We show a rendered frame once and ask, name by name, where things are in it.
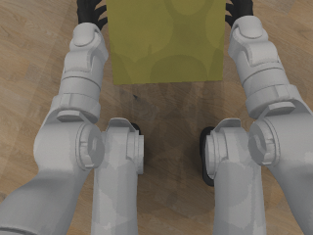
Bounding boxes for robot left forearm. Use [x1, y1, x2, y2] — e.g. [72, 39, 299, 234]
[33, 23, 109, 162]

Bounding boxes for robot right forearm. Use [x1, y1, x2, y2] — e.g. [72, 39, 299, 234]
[228, 15, 313, 119]

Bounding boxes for robot left foot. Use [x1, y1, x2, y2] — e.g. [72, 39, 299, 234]
[130, 122, 141, 135]

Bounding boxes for right robot upper arm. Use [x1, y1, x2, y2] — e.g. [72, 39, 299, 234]
[247, 112, 313, 235]

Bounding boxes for robot left hand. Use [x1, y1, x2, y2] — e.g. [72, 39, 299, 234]
[76, 0, 108, 31]

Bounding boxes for left robot upper arm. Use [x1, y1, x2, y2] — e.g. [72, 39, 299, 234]
[0, 121, 106, 235]

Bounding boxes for carton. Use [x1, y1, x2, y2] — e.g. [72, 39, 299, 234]
[106, 0, 226, 85]

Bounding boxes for robot left thigh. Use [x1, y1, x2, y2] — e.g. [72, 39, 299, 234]
[90, 126, 144, 235]

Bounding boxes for robot right hand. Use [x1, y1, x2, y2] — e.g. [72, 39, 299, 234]
[225, 0, 253, 28]

